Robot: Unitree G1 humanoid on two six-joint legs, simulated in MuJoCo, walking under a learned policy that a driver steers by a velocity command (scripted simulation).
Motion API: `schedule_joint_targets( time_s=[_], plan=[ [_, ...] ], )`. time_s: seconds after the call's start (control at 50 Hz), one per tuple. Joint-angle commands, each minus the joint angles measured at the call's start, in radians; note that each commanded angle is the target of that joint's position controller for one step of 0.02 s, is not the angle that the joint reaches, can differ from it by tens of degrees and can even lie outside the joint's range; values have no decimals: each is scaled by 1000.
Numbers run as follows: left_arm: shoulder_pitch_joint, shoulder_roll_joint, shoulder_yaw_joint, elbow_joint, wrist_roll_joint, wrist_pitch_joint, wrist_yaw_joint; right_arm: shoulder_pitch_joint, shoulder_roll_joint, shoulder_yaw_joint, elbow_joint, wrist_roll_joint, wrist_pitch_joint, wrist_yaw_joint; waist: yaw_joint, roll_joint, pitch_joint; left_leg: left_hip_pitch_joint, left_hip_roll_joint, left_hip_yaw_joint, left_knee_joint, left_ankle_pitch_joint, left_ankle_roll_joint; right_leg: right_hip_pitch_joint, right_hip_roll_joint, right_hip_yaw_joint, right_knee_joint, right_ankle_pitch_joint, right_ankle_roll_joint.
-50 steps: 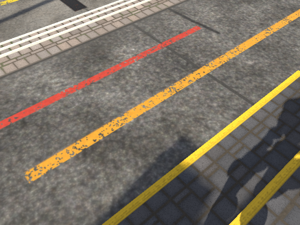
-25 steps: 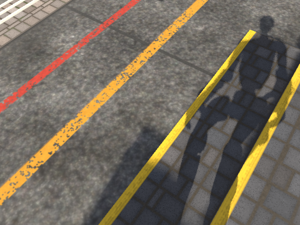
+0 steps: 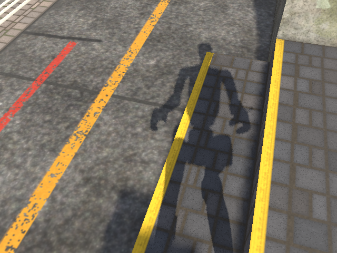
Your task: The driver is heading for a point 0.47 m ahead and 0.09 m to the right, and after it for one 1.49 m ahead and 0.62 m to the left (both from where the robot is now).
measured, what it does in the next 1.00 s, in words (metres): walks ahead, turning right: right foot 0.18 m higher, then left foot 0.18 m lower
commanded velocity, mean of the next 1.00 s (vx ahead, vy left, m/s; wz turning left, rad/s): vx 0.15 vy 0.00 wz -0.44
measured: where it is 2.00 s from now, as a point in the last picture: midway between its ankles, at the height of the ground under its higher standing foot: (226, 248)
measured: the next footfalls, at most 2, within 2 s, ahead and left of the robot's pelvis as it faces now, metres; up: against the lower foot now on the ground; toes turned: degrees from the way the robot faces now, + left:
right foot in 0.42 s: +0.01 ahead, -0.14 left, +0.18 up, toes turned -15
left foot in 0.98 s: +0.20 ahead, +0.09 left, +0.00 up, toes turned -26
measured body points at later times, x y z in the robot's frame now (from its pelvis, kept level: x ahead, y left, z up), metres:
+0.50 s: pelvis -0.01 -0.02 -0.02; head -0.02 -0.06 +0.43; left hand +0.27 +0.11 -0.05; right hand +0.00 -0.35 -0.14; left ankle +0.01 +0.15 -0.71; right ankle -0.03 -0.13 -0.60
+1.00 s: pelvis +0.12 +0.00 -0.02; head +0.12 +0.01 +0.43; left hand +0.28 +0.21 -0.14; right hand +0.13 -0.30 -0.10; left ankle +0.17 +0.10 -0.77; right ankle -0.03 -0.13 -0.58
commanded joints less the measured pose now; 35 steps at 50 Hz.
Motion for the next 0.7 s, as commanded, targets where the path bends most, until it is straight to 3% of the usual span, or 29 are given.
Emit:
schedule_joint_targets(
  time_s=[0.02,0.04,0.06,0.08,0.1,0.12,0.14,0.18,0.22,0.24,0.26,0.28,0.3,0.34,0.36,0.38,0.4,0.42,0.44,0.46,0.48,0.5,0.52,0.54,0.58,0.6,0.64,0.68,0.7],
  plan=[
    [191,3,2,-64,-17,-26,-58,310,-147,-43,109,-22,-39,-9,-27,220,-179,677,306,-125,270,946,201,-568,-24,-126,750,-129,63],
    [192,28,3,-78,-34,-41,-69,270,-172,-45,118,-23,-44,-15,-6,196,-204,642,360,-152,278,869,265,-640,-79,-141,967,-75,88],
    [129,43,4,-88,-34,-41,-70,204,-153,-35,104,-28,-32,-31,-14,114,-186,574,345,-106,252,675,274,-666,-117,-141,1038,-20,99],
    [39,23,-14,-180,-70,-32,-66,89,-256,-51,86,-27,-8,-70,34,175,-152,422,468,-241,133,287,348,-661,-205,-117,1038,47,106],
    [-70,36,-10,-215,-75,-7,-55,55,-193,-32,69,-16,-3,-117,6,127,-86,301,500,-318,27,-95,315,-681,-267,-4,1060,110,116],
    [-124,74,3,-217,-53,25,-52,39,-133,-3,65,-22,11,-140,-15,-16,-58,193,413,-256,-3,-265,260,-577,-248,-25,1057,176,114],
    [-132,68,4,-255,-42,49,-50,21,-134,23,47,-8,25,-153,5,-53,-42,101,327,-184,3,-370,211,-495,-232,-36,968,198,126],
    [-166,14,-12,-286,-18,56,-40,44,-126,36,40,14,41,-160,-25,-12,20,43,252,-88,-14,-448,190,-494,-205,-92,891,224,137],
    [-177,-28,-27,-313,-13,42,-36,131,-132,35,52,7,45,-160,-49,36,7,88,249,-56,-7,-382,209,-528,-203,-101,929,186,139],
    [-140,-32,-24,-297,-19,29,-37,135,-145,27,53,0,38,-150,-41,39,-12,109,254,-32,-14,-278,217,-504,-213,-116,932,189,131],
    [-141,-42,-34,-306,-15,20,-37,164,-169,17,66,-2,32,-149,-53,98,-28,172,258,-16,-1,-194,224,-537,-211,-119,953,162,130],
    [-165,-54,-45,-312,-10,15,-34,166,-191,8,69,0,35,-142,-57,103,-37,212,257,3,-3,-107,241,-541,-232,-133,841,119,116],
    [-218,-72,-61,-334,-4,13,-36,180,-190,-3,76,14,45,-142,-63,100,-31,254,242,19,-4,-192,224,-557,-272,-133,568,62,88],
    [-264,-100,-86,-320,1,6,-47,147,-212,-21,58,5,66,-140,-75,148,-75,162,222,118,-36,-255,203,-315,-279,-233,197,-15,29],
    [-220,-100,-90,-295,-4,-1,-54,142,-251,-37,59,7,72,-124,-52,229,-106,85,222,160,-63,-214,215,-144,-250,-299,108,-102,4],
    [-182,-90,-85,-271,-6,-4,-57,176,-261,-50,67,21,75,-110,-49,281,-115,73,246,164,-76,-186,235,-70,-218,-331,66,-154,-17],
    [-147,-63,-75,-249,-3,-2,-52,204,-236,-52,77,37,81,-99,-36,221,-104,74,262,164,-58,-115,226,-20,-207,-303,-60,3,-52],
    [-89,-2,-52,-224,4,6,-46,211,-186,-45,72,37,83,-90,-17,113,-113,70,224,198,51,42,186,55,-161,-195,-246,148,-120],
    [-39,157,-3,-224,10,17,-24,107,-150,-35,-11,2,81,-83,19,-296,-131,-96,74,312,334,-34,66,98,-314,223,-436,494,-265],
    [108,201,8,-225,48,11,-23,-112,-211,-50,-84,-3,83,-68,163,-492,-153,-358,-46,157,622,-839,27,199,-422,650,-791,542,-430],
    [52,237,12,-232,72,-27,-56,-177,-194,-51,-94,33,75,-48,133,-360,-92,-457,-93,-29,931,-940,9,154,-476,713,-884,579,-455],
    [-33,221,5,-243,50,-42,-72,-132,-148,-32,-82,45,73,-48,67,-320,-50,-466,-101,-37,1046,-901,2,90,-448,614,-858,583,-419],
    [-99,174,1,-228,18,-35,-78,-37,-143,-31,-56,37,67,-52,-4,-315,-13,-481,-93,-22,1043,-828,-5,67,-402,522,-809,412,-354],
    [-127,121,-15,-218,6,-20,-78,4,-160,-34,-39,26,65,-61,-38,-313,28,-447,-84,-2,1035,-730,-12,3,-357,435,-797,218,-295],
    [-178,38,-42,-191,13,2,-67,93,-147,-30,0,19,66,-58,-94,-284,48,-306,-99,64,1086,-568,-26,-149,-299,300,-765,-6,-254],
    [-177,49,-30,-118,38,35,-57,139,-76,3,-12,-83,91,-34,-119,-371,20,-356,-91,102,1102,-539,-22,-47,-268,255,-754,-60,-274],
    [-73,76,-18,-68,30,35,-60,41,-87,6,-51,-52,89,-14,-53,-234,42,-375,-89,112,1068,-494,-34,13,-285,276,-783,-35,-279],
    [10,105,2,-1,31,18,-54,6,-86,8,-85,-42,77,-3,-27,-196,43,-429,-81,89,977,-433,-45,150,-301,311,-785,80,-286],
    [51,47,-22,-32,-3,-12,-32,2,-93,1,-77,51,30,-12,-27,-114,8,-410,-71,-1,883,-357,-38,143,-303,341,-737,82,-285]
  ],
)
